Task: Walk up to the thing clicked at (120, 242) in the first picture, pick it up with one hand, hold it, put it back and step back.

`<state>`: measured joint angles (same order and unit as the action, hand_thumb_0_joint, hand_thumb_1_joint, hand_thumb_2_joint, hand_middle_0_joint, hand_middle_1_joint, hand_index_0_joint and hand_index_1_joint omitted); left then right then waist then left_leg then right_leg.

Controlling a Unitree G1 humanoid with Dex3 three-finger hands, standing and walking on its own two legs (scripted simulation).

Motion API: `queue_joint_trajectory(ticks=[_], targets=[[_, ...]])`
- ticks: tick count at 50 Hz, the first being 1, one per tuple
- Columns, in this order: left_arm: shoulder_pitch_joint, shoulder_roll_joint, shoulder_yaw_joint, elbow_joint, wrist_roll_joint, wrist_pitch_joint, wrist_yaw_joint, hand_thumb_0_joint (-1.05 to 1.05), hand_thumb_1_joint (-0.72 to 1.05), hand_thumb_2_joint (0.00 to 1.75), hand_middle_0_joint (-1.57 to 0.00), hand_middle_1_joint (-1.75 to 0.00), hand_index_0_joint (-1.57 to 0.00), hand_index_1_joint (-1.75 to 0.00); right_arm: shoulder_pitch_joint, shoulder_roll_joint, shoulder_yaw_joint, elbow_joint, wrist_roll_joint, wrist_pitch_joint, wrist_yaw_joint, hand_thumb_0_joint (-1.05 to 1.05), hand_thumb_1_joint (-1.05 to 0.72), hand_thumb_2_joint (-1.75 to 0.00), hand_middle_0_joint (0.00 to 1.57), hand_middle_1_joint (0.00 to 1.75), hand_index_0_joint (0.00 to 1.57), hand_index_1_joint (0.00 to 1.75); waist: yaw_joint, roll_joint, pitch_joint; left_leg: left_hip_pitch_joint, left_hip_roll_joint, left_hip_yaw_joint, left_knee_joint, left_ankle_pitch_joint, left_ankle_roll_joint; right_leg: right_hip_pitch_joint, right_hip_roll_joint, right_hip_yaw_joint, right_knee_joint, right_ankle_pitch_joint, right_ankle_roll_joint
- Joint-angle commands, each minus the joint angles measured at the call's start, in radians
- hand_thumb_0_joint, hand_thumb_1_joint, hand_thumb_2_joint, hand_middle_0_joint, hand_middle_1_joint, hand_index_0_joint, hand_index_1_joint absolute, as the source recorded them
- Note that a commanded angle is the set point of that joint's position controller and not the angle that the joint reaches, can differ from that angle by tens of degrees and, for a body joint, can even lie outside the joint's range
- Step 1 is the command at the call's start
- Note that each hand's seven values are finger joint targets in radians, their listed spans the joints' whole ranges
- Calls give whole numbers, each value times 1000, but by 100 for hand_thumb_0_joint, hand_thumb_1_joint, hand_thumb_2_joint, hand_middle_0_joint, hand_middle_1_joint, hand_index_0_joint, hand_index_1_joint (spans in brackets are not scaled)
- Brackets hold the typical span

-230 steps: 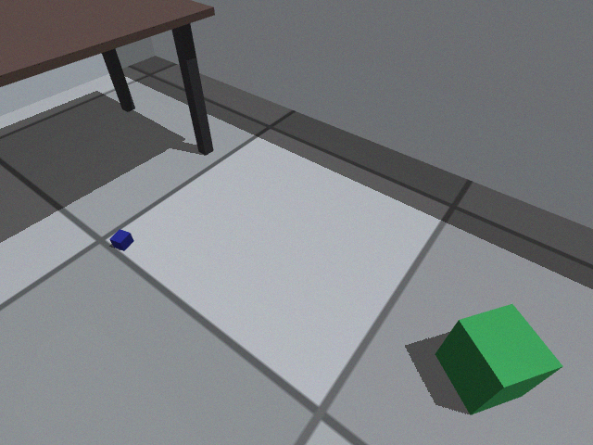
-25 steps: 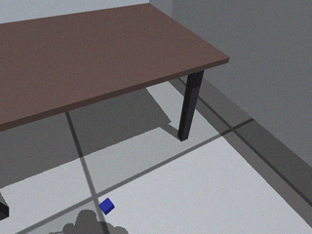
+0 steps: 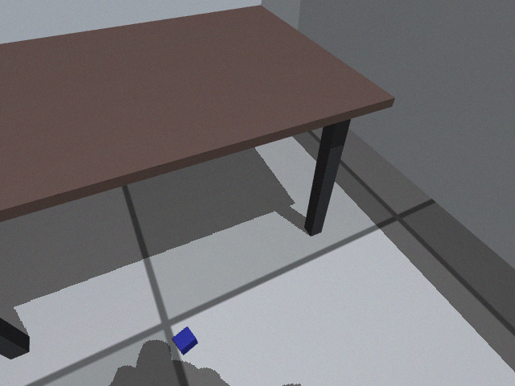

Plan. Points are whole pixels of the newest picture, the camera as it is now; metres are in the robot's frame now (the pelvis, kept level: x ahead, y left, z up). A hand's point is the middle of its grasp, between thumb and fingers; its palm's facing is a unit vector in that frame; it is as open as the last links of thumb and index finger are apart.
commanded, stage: walk up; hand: left
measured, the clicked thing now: (185, 340) +0.43 +0.30 -0.76
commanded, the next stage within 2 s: stand in 0.30 s
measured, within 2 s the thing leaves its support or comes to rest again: neither
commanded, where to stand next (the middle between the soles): +0.06 +0.01 m, yaw -1 degrees
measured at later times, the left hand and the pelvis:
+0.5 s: hand out of the picture +0.10 +0.25 -0.15, palm faces -0.02 -0.94 -0.34, open 7.4 cm; pelvis +0.01 +0.00 +0.00, yaw +0 degrees
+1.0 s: hand out of the picture +0.09 +0.24 -0.15, palm faces -0.03 -0.94 -0.34, open 7.4 cm; pelvis +0.01 -0.01 +0.00, yaw +0 degrees
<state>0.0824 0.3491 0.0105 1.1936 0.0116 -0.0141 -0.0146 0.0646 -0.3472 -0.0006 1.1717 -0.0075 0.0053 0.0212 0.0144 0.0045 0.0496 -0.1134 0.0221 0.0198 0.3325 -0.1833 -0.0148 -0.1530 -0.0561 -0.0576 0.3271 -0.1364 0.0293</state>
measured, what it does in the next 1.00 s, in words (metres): stands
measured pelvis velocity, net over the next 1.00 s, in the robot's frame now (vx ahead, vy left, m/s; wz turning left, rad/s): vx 0.01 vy -0.01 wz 0.00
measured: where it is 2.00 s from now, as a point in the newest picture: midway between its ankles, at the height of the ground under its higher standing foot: outside the picture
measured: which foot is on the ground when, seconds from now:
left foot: down 0.00-1.00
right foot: down 0.00-1.00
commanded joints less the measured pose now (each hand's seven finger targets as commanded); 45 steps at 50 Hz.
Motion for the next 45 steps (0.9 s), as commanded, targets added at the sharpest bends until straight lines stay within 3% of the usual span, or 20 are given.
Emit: queue_joint_trajectory(ticks=[1, 5, 14, 16, 23, 25, 37, 45], targets=[[-68, 213, 38, -70, -3, -21, 18, 0, 90, 90, -20, -30, -20, -30, -45, -219, -44, -57, 5, -23, -20, 0, -90, -90, 20, 30, 20, 30, -11, -15, -92, -6, 108, -90, -59, 102, 30, 48, -96, 91, -62, 55, -30], [-63, 208, 40, -79, -4, -19, 20, 0, 90, 90, -20, -30, -20, -30, -42, -216, -44, -62, 5, -24, -21, 0, -90, -90, 20, 30, 20, 30, -7, -2, -104, -3, 111, -86, -62, 138, 29, 69, -99, 82, -47, 102, -28], [-72, 209, 43, -89, -3, -15, 21, 0, 90, 90, -20, -30, -20, -30, -30, -210, -46, -69, 3, -24, -23, 0, -90, -90, 20, 30, 20, 30, -9, -3, -88, -17, 108, -86, -68, 145, 25, 78, -97, 80, -41, 104, -29], [-62, 204, 36, -93, -2, -13, 22, 0, 90, 90, -20, -30, -20, -30, -44, -214, -45, -76, -6, -32, -26, 0, -90, -90, 20, 30, 20, 30, -10, 4, -94, -1, 126, -97, -82, 177, 20, 77, -94, 78, -35, 88, -32], [-56, 208, 31, -105, -2, -16, 20, 0, 90, 90, -20, -30, -20, -30, -27, -216, -43, -79, -2, -33, -26, 0, -90, -90, 20, 30, 20, 30, -17, 2, -93, 0, 120, -84, -77, 165, 20, 87, -100, 84, -47, 108, -32], [-55, 211, 30, -105, -5, -18, 19, 0, 90, 90, -20, -30, -20, -30, -28, -210, -41, -78, -3, -34, -25, 0, -90, -90, 20, 30, 20, 30, -15, 5, -65, -13, 118, -88, -91, 131, 16, 72, -96, 84, -53, 67, -31], [-43, 224, 30, -115, -1, -19, 19, 0, 90, 90, -20, -30, -20, -30, -21, -217, -43, -86, -4, -31, -25, 0, -90, -90, 20, 30, 20, 30, -20, -4, -95, 19, 119, -77, -70, 138, 20, 74, -100, 92, -56, 107, -38], [-34, 220, 29, -115, -5, -16, 18, 0, 90, 90, -20, -30, -20, -30, -14, -211, -40, -84, -4, -30, -24, 0, -90, -90, 20, 30, 20, 30, -16, 4, -64, -3, 115, -77, -82, 94, 16, 62, -94, 95, -60, 65, -41]])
